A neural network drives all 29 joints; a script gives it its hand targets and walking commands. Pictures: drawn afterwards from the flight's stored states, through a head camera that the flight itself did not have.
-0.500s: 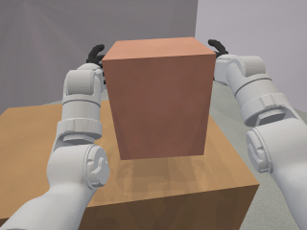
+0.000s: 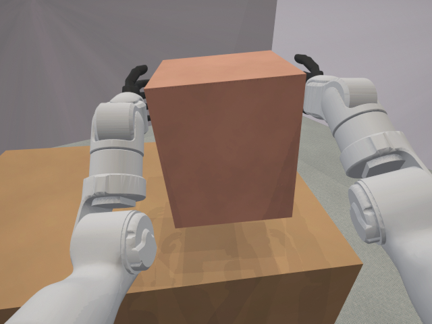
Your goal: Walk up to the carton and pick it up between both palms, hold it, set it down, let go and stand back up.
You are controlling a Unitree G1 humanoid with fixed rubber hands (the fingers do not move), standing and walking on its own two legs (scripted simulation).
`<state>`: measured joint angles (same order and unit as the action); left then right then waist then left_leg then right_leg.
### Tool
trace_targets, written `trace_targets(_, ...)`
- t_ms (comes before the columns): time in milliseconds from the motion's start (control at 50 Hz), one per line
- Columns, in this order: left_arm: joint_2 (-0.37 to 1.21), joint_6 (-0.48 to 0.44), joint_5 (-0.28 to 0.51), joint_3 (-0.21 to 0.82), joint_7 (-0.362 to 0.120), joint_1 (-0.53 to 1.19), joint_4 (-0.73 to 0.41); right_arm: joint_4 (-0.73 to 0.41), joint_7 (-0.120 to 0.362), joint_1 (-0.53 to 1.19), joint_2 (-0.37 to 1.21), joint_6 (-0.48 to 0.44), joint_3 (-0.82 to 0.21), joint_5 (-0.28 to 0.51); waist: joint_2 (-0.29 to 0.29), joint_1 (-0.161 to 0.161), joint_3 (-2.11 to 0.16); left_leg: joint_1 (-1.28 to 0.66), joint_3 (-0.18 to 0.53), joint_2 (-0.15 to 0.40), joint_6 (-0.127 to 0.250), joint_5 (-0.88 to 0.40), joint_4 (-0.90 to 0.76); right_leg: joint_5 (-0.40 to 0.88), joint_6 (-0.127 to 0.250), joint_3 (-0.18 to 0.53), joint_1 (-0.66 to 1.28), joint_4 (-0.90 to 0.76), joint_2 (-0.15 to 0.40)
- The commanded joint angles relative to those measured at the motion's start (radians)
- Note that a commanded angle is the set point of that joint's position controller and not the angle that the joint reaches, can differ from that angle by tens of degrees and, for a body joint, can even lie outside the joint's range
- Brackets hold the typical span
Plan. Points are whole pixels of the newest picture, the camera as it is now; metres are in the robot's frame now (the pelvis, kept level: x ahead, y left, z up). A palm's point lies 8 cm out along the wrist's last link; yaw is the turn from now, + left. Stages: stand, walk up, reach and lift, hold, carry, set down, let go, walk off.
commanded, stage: hold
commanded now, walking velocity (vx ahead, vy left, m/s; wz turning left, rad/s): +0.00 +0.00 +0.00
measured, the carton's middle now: (224, 135) +0.38 -0.01 +0.26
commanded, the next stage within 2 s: set down in 0.20 s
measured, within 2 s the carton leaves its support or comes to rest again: neither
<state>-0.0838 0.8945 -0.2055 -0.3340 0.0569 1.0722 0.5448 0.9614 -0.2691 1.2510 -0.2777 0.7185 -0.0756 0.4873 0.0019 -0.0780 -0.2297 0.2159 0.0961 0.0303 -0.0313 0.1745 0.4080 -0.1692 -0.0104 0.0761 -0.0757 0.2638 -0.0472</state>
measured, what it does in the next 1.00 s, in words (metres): stands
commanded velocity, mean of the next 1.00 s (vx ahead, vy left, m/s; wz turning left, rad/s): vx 0.00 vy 0.00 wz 0.00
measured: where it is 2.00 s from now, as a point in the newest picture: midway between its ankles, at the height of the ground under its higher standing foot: outside the picture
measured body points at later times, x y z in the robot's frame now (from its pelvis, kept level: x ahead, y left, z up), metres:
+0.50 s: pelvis +0.00 +0.00 +0.00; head -0.11 +0.01 +0.44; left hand +0.39 +0.16 +0.37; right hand +0.38 -0.15 +0.36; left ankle +0.03 +0.13 -0.75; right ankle -0.02 -0.13 -0.75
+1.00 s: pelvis +0.00 +0.01 +0.00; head -0.06 +0.06 +0.44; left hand +0.42 +0.16 +0.28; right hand +0.39 -0.15 +0.26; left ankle +0.03 +0.13 -0.75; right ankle -0.02 -0.13 -0.75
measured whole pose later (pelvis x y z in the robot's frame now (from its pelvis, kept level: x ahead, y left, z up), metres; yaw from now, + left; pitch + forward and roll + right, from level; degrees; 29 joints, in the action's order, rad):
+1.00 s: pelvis +0.00 +0.01 +0.00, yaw +2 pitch -7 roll -2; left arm -0.13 0.66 -0.26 -0.30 -0.02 0.99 0.50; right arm 0.80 -0.27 0.99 -0.10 0.37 0.05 0.33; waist 0.11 -0.17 -0.03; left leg 0.11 0.11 0.01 -0.02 0.17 0.40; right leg -0.17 -0.02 0.04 0.05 0.24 -0.02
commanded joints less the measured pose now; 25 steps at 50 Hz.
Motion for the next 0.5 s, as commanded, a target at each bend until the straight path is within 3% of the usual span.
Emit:
trace_targets(0,0.562,-0.075,0.194,0.289,-0.156,0.833,-0.165,-0.297,0.15,0.77,0.632,-0.028,-0.059,0.17,-0.082,-0.006,-0.313,-0.199,-0.041,-0.045,-0.041,-0.249,-0.028,0.205,-0.013,-0.025,0.003,-0.021,-0.049)
trace_targets(60,0.546,-0.074,0.189,0.268,-0.154,0.822,-0.131,-0.328,0.147,0.805,0.644,-0.034,-0.072,0.177,-0.051,0.016,-0.313,-0.204,-0.046,-0.051,-0.029,-0.244,-0.023,0.21,-0.024,-0.025,-0.007,-0.028,-0.046)
trace_targets(180,0.53,-0.08,0.178,0.239,-0.158,0.833,-0.076,-0.293,0.146,0.811,0.66,-0.031,-0.057,0.154,-0.022,0.02,-0.279,-0.177,-0.05,-0.055,-0.008,-0.163,-0.045,0.156,-0.028,-0.017,-0.03,-0.04,-0.035)
trace_targets(200,0.532,-0.08,0.211,0.245,-0.162,0.874,-0.124,-0.38,0.143,0.853,0.704,-0.044,-0.057,0.157,-0.018,0.025,-0.345,-0.205,-0.053,-0.066,-0.01,-0.18,-0.044,0.161,-0.045,-0.016,-0.047,-0.05,-0.037)
trace_targets(240,0.534,-0.086,0.221,0.246,-0.158,0.899,-0.1,-0.394,0.137,0.895,0.711,-0.052,-0.047,0.145,-0.006,0.023,-0.355,-0.217,-0.053,-0.072,-0.008,-0.171,-0.038,0.146,-0.053,-0.023,-0.064,-0.059,-0.038)
trace_targets(360,0.445,-0.168,0.143,0.11,-0.203,0.862,0.113,-0.233,0.133,0.85,0.689,-0.114,0.066,0.004,0.065,0.018,-0.221,-0.181,-0.074,-0.074,0.027,-0.036,-0.082,0.045,-0.054,-0.026,-0.088,-0.083,-0.011)
trace_targets(480,0.394,-0.255,0.057,0.054,-0.28,0.814,0.24,-0.112,0.101,0.782,0.642,-0.213,0.154,-0.127,0.052,-0.035,-0.115,-0.217,-0.096,-0.068,0.022,-0.042,-0.11,0.078,-0.037,-0.047,-0.016,-0.097,0.004)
